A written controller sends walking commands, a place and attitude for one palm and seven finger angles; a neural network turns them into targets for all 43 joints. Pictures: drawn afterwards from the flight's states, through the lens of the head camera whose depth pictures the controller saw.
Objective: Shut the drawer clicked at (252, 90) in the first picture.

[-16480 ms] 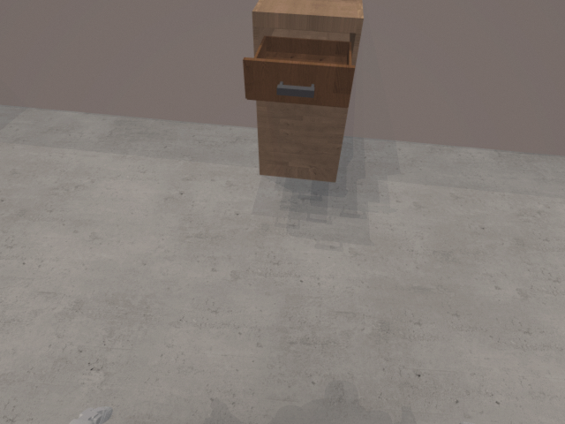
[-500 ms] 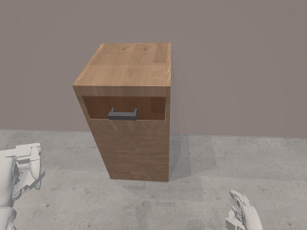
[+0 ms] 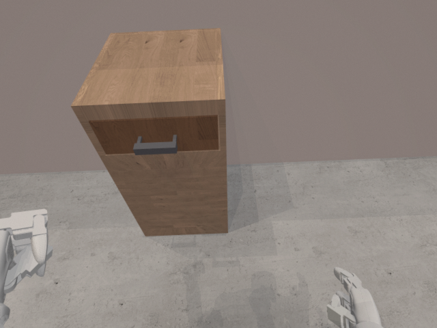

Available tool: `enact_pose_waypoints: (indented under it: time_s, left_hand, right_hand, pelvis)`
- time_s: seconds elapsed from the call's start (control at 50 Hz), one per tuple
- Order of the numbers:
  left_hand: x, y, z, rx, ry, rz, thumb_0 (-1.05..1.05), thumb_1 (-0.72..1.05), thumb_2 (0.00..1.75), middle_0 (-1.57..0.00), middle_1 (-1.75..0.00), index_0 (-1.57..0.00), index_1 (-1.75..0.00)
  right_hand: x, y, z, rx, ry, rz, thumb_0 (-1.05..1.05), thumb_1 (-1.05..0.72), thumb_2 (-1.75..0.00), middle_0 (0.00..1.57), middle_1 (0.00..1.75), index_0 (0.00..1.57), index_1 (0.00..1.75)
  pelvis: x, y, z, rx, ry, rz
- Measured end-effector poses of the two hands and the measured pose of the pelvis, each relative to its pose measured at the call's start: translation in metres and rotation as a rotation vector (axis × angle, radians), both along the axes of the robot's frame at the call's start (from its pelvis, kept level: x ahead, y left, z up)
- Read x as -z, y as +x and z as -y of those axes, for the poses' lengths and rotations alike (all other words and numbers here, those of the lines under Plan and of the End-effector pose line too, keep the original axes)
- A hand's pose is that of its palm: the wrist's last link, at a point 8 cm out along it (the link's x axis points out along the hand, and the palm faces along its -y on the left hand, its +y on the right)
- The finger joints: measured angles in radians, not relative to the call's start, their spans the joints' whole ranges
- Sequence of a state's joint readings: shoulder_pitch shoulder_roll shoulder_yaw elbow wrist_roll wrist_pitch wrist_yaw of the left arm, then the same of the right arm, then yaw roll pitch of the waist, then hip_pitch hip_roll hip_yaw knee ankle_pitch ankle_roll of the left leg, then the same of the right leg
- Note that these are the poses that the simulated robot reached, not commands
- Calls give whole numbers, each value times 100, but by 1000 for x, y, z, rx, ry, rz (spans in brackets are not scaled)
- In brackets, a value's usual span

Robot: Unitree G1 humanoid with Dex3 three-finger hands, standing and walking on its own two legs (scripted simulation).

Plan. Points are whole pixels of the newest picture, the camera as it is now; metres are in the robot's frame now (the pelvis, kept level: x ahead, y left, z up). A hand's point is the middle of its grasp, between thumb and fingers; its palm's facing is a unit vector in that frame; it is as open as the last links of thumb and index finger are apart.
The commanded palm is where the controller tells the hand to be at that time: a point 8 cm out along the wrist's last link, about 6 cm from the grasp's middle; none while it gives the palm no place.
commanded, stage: step back with the hand held close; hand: left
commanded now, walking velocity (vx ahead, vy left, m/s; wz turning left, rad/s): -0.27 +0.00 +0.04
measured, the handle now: (156, 143) +0.62 +0.23 -0.09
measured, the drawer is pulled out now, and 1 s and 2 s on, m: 0.00 0.00 0.00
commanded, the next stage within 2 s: stop stepping back and stand still in 0.92 s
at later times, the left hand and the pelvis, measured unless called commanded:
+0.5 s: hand out of the picture +0.10 +0.25 +0.15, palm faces +0.38 -0.80 -0.46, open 3.3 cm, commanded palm +0.04 +0.29 +0.17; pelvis -0.08 +0.01 -0.02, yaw +1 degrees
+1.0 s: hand out of the picture +0.02 +0.21 +0.16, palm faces +0.23 -0.83 -0.51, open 3.3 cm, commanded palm -0.05 +0.27 +0.17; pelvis -0.19 -0.01 -0.02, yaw -1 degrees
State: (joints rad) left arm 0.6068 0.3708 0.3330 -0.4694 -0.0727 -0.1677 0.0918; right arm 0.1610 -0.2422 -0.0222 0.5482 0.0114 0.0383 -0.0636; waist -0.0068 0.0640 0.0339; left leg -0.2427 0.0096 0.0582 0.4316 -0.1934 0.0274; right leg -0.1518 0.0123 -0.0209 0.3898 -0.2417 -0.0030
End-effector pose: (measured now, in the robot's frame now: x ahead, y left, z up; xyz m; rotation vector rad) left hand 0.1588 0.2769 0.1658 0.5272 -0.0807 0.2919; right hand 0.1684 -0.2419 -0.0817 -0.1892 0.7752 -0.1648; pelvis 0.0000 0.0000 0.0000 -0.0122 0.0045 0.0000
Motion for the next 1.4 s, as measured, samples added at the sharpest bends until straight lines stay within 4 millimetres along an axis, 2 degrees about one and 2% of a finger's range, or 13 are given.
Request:
enact_pose_waypoints:
  time_s: [0.08,0.28,0.4,0.52,0.62,0.76,0.88,0.96,1.04,1.18,1.24,1.34,1.4]
  left_hand:
    - [5,-11,-3,20,-1,-29,2,89,90,-140,-160,-140,-160]
    - [-16,-51,-13,22,71,98,2,89,90,-140,-160,-140,-160]
    - [-10,-81,-15,-14,78,112,2,89,90,-140,-160,-140,-160]
    - [-2,-103,-9,-21,18,156,2,89,90,-141,-160,-140,-160]
    - [0,-105,-14,26,-16,229,2,89,90,-141,-160,-140,-160]
    - [-21,-118,-29,36,103,245,2,89,90,-141,-160,-140,-160]
    - [-16,-146,-11,65,69,199,2,90,90,-141,-160,-140,-160]
    - [-8,-160,15,149,78,176,2,90,90,-141,-160,-140,-160]
    - [-25,-182,29,220,125,228,2,89,90,-141,-160,-140,-160]
    - [-26,-226,2,101,113,314,1,89,90,-141,-160,-140,-160]
    - [-8,-226,-21,-3,26,340,1,89,90,-141,-160,-141,-160]
    - [27,-192,-46,-76,-123,304,1,89,90,-141,-160,-141,-160]
    - [17,-180,-38,19,-102,266,2,90,90,-141,-160,-140,-160]
  right_hand:
    - [1,-15,-3,8,-23,-38,1,-90,-90,20,30,20,30]
    - [-3,-37,-22,-28,-28,24,2,-90,-90,20,30,21,30]
    - [0,-52,-28,-46,-9,80,1,-90,-90,20,30,21,30]
    - [5,-82,-22,-57,-42,38,1,-90,-90,20,30,21,30]
    - [5,-113,-15,-18,-103,-11,1,-90,-90,20,30,21,30]
    - [-3,-144,-23,-11,-87,-26,2,-90,-90,20,30,21,30]
    - [2,-150,-26,-70,-51,-7,1,-90,-90,20,30,21,30]
    - [17,-160,-21,-104,-29,-4,1,-90,-90,20,30,21,30]
    - [20,-186,-13,-58,-3,2,1,-90,-90,20,30,21,30]
    - [12,-226,12,56,-51,65,1,-90,-90,20,30,21,30]
    - [16,-235,19,91,-97,47,1,-90,-90,20,30,21,30]
    - [12,-237,3,59,-157,-5,2,-90,-90,20,29,20,30]
    - [-3,-237,-20,26,-125,42,2,-90,-90,20,29,20,30]
  pelvis:
    - [1,-9,-4,-2,0,-12]
    - [7,-43,-12,-14,-8,-2]
    - [13,-66,-11,-19,-15,8]
    - [16,-85,-9,-21,-26,9]
    - [19,-99,-17,-22,-39,16]
    - [10,-118,-14,-60,-78,-43]
    - [12,-139,-3,-16,-40,-121]
    - [20,-173,5,11,-43,-99]
    - [22,-193,11,12,-67,-28]
    - [28,-190,5,3,-45,64]
    - [29,-179,-7,6,-38,64]
    - [29,-186,-25,-13,-11,65]
    - [21,-203,-30,13,-10,59]
